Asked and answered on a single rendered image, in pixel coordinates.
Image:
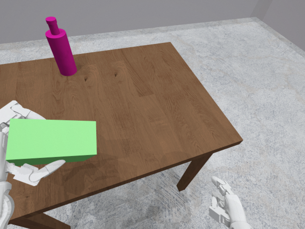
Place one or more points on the table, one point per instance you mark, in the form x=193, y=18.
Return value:
x=151, y=112

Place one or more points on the sponge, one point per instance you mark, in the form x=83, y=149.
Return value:
x=38, y=141

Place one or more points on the left robot forearm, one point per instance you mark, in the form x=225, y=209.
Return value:
x=6, y=204

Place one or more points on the robot left hand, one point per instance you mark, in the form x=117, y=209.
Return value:
x=26, y=173

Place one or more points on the robot right hand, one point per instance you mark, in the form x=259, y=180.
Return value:
x=230, y=208

